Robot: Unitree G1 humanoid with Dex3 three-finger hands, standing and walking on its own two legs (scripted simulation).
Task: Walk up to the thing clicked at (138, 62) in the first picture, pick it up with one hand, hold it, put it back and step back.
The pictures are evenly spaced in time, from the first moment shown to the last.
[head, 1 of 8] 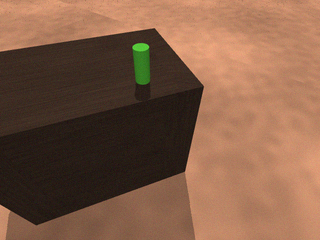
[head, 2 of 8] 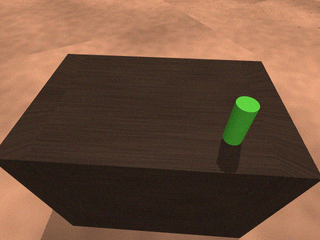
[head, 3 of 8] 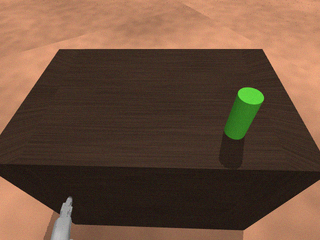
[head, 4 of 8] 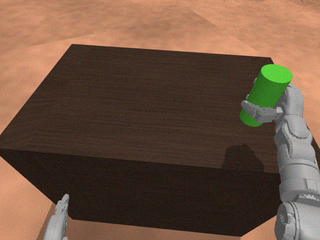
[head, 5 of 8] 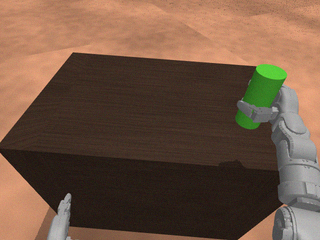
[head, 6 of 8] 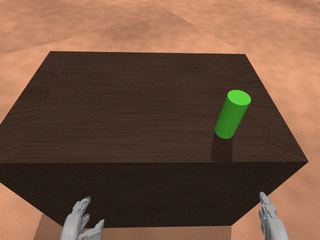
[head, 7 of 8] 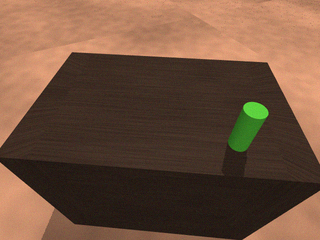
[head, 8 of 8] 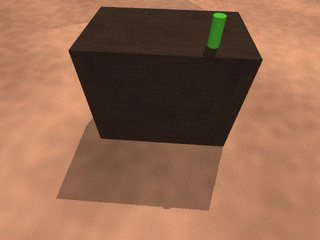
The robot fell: no
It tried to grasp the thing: yes
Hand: right
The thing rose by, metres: 0.22
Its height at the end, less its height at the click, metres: +0.00
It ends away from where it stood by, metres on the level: 0.01
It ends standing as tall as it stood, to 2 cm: yes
